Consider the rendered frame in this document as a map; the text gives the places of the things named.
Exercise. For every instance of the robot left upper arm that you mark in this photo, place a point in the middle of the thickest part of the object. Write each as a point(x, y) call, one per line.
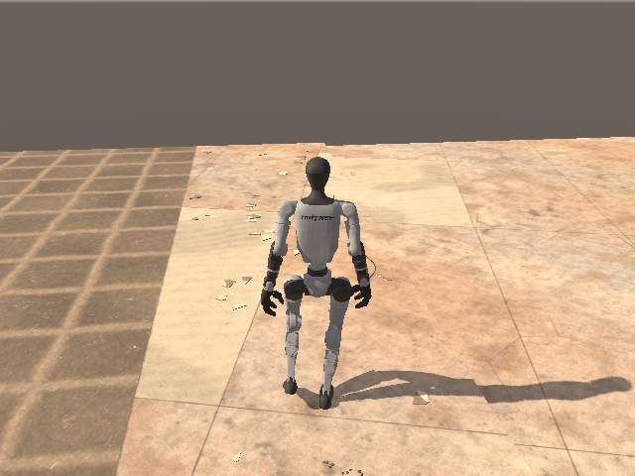
point(286, 210)

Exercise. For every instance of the robot right hand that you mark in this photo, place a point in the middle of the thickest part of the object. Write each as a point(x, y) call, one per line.
point(365, 292)

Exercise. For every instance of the robot left hand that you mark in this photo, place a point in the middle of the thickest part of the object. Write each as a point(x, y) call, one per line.
point(267, 303)

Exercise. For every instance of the robot right upper arm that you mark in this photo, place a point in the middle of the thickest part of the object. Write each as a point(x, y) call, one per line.
point(348, 210)

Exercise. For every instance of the robot right shin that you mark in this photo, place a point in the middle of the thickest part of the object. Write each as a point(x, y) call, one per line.
point(330, 364)

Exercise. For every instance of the left robot forearm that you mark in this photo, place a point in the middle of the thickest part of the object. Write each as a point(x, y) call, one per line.
point(272, 272)

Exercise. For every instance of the right robot forearm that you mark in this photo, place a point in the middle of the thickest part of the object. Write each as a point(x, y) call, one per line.
point(361, 269)

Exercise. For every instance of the robot left thigh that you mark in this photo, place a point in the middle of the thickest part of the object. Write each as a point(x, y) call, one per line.
point(294, 288)

